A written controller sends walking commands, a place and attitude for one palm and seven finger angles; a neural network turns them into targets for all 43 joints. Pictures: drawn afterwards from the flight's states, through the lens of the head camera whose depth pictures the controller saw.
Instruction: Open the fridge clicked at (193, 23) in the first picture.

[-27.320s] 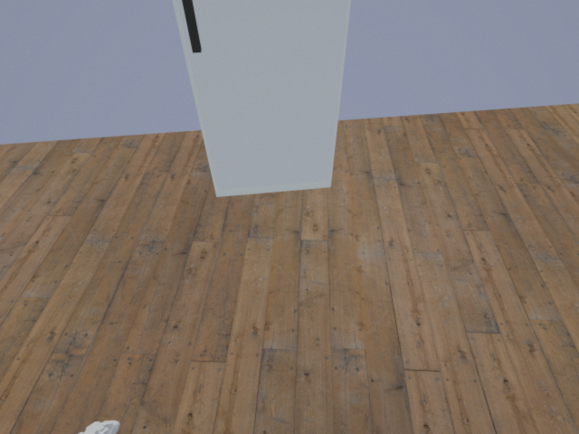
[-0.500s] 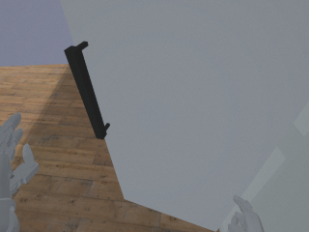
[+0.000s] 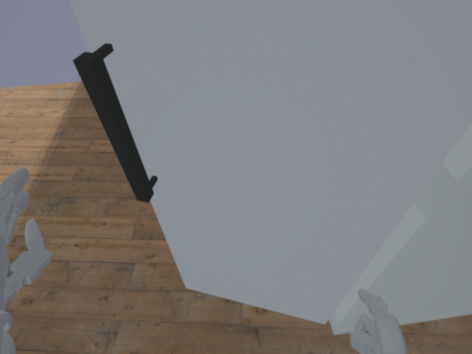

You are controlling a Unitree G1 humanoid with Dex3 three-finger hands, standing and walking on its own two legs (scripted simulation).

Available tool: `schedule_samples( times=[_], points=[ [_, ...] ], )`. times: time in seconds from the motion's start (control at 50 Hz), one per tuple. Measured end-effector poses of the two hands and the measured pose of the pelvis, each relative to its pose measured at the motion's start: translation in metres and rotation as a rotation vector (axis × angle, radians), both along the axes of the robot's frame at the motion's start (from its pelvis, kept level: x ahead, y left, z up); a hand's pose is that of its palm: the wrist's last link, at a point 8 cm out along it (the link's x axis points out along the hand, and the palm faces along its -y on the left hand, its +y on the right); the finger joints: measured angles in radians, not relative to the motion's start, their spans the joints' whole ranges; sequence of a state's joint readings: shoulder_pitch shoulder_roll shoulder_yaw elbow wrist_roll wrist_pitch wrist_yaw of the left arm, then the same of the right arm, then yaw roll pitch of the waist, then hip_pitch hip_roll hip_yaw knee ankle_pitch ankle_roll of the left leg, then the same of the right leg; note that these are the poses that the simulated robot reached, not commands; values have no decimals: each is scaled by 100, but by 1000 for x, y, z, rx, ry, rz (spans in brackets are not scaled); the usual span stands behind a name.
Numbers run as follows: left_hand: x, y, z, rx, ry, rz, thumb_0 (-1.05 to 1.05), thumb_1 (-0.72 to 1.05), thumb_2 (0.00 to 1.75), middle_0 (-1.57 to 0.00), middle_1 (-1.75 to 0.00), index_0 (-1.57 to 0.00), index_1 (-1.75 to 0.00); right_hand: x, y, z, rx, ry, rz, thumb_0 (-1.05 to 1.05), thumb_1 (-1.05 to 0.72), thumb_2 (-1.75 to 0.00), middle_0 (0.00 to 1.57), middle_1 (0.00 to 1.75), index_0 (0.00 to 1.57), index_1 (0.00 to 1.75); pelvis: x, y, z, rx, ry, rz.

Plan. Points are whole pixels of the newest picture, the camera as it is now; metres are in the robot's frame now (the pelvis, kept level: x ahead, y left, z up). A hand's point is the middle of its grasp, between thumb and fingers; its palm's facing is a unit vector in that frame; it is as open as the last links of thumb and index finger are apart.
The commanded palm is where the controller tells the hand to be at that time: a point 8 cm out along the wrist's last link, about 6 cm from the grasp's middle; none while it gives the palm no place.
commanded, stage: step back with the hand held close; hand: left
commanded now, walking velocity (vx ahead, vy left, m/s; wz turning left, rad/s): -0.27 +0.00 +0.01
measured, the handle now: (129, 135) +0.44 +0.23 +0.15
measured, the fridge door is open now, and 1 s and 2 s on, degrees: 68 68 68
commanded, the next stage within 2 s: stop stepping back and stand still in 0.90 s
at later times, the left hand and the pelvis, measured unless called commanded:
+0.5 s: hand out of the picture +0.12 +0.28 +0.16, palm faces +0.51 -0.72 -0.46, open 7.4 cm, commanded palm +0.06 +0.31 +0.18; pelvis -0.07 +0.00 -0.02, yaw +2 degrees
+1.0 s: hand out of the picture -0.02 +0.29 +0.16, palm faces +0.62 -0.69 -0.38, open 7.4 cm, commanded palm -0.07 +0.32 +0.18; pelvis -0.17 +0.00 -0.04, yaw +7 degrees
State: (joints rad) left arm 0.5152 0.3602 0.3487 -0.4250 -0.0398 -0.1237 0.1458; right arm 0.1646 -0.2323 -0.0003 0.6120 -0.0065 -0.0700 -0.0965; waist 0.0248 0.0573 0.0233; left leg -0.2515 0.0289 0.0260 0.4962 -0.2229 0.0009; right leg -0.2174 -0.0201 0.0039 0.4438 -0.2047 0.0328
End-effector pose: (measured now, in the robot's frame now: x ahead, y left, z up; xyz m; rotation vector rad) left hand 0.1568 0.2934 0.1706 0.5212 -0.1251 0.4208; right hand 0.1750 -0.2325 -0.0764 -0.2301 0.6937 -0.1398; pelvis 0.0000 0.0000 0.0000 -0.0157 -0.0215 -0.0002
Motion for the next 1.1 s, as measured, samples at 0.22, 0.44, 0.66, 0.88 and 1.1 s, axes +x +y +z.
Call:
schedule_samples(
  times=[0.22,0.44,0.66,0.88,1.1],
  points=[
    [-36,16,6,60,-33,38,2,89,90,-21,-30,-22,-30,-35,10,-11,6,23,-12,1,-90,-90,21,30,20,30,-32,7,-8,3,6,0],
    [-72,14,3,72,-115,34,2,89,90,-21,-30,-21,-30,-75,9,-17,-21,22,1,1,-90,-90,21,30,20,30,-65,7,-16,-13,4,27],
    [-108,13,4,77,-180,42,2,89,90,-21,-30,-21,-30,-103,2,-17,-52,13,26,1,-90,-90,21,30,20,30,-95,3,-21,-5,-9,40],
    [-174,13,7,178,-239,68,2,89,90,-21,-30,-22,-30,-123,8,-25,-53,-25,101,1,-90,-90,21,30,20,30,-140,-8,-39,1,-40,148],
    [-249,32,4,82,-315,108,2,89,90,-21,-30,-21,-30,-188,34,-25,-53,-3,144,1,-90,-90,21,30,20,30,-214,1,-39,-53,-72,170]
  ],
)
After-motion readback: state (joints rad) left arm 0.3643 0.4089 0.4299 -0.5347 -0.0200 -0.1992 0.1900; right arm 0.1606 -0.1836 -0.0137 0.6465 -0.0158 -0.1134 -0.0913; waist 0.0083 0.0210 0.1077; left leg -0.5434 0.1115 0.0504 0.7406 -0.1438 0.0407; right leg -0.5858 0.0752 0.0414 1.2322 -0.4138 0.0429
